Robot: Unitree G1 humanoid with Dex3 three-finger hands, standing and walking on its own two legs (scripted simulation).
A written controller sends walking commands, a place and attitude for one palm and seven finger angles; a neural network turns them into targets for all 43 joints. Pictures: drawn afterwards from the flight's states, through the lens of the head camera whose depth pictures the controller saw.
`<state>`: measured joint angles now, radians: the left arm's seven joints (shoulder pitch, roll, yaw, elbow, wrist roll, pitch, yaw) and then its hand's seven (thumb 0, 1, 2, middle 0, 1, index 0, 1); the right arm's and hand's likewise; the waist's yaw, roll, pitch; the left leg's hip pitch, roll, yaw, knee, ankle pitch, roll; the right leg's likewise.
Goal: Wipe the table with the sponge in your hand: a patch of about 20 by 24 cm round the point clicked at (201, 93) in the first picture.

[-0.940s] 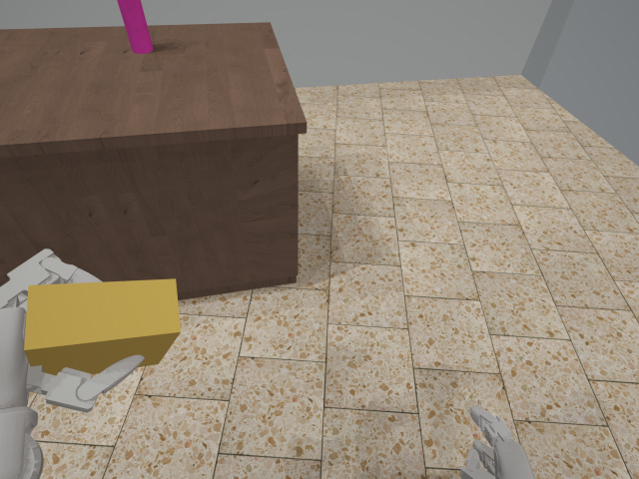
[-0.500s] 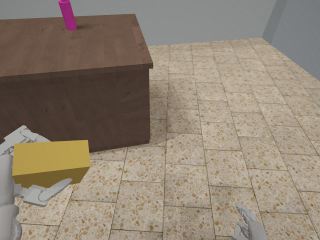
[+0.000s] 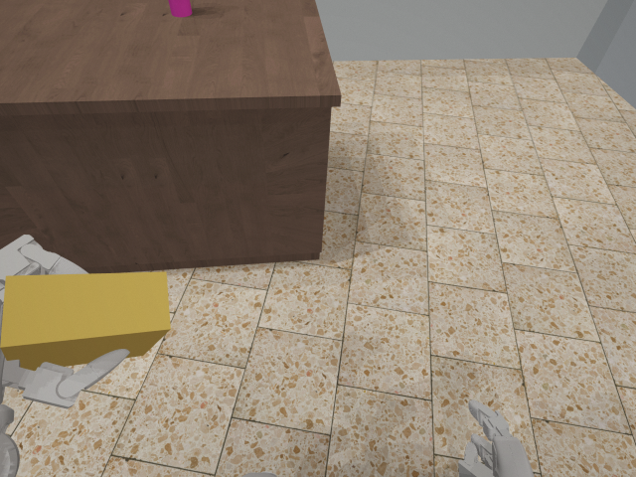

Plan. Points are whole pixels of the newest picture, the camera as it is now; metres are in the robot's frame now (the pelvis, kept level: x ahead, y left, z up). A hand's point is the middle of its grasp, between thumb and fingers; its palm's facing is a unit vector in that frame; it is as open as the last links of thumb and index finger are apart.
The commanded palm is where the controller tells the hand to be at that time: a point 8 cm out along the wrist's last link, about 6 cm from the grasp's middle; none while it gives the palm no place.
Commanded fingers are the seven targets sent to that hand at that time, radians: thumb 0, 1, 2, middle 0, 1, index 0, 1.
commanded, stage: walk to a spot facing it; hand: left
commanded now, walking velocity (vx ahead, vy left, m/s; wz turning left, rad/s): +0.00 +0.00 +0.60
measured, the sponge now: (110, 321) +0.23 +0.21 +0.15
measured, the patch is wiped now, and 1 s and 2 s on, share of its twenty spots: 0.00 0.00 0.00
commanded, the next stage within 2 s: turn to face it in 1.94 s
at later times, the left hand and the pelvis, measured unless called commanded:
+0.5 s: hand out of the picture +0.10 +0.29 +0.19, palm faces +0.63 -0.67 -0.39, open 9.6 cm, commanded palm +0.04 +0.31 +0.19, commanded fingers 0.00 0.10 1.30 -1.20 -1.60 -1.20 -1.60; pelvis -0.02 +0.00 +0.01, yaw +19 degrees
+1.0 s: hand out of the picture +0.07 +0.30 +0.19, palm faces +0.79 -0.45 -0.42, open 9.6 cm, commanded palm +0.00 +0.31 +0.19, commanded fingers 0.00 0.10 1.30 -1.20 -1.60 -1.20 -1.60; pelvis +0.02 -0.01 +0.01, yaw +33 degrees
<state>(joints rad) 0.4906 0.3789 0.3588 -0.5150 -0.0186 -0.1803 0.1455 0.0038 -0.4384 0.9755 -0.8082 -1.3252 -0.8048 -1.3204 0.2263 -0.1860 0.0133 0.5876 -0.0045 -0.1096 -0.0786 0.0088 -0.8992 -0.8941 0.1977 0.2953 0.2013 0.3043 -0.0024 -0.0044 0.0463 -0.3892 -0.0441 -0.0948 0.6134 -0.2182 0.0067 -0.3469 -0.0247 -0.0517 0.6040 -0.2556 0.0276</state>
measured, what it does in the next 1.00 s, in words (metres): steps on the spot, turning left: left foot, then right foot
